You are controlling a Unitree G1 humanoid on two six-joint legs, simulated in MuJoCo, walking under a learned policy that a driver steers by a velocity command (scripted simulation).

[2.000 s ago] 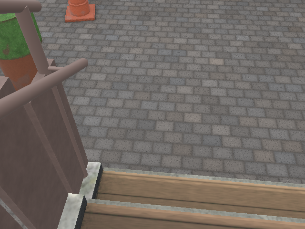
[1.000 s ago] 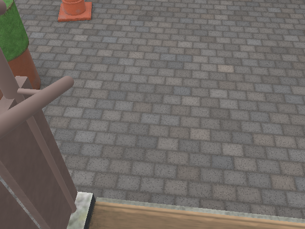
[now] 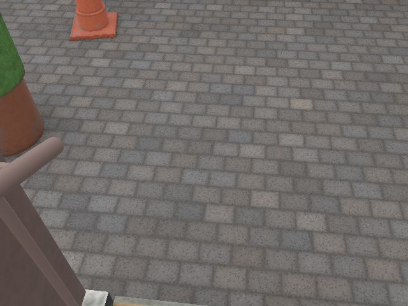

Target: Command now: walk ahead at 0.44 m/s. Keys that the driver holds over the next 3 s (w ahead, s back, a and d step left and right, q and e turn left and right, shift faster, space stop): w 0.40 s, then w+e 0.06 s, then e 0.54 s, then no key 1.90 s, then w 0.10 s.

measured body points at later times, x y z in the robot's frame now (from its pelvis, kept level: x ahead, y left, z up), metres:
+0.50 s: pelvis +0.27 +0.01 -0.18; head +0.27 +0.02 +0.27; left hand +0.38 +0.26 -0.31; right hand +0.18 -0.21 -0.33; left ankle +0.17 +0.11 -0.87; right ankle +0.45 -0.17 -0.84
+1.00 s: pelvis +0.44 -0.04 -0.31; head +0.46 -0.08 +0.14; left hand +0.58 +0.20 -0.41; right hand +0.59 -0.31 -0.41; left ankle +0.54 +0.13 -0.91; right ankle +0.47 -0.12 -1.03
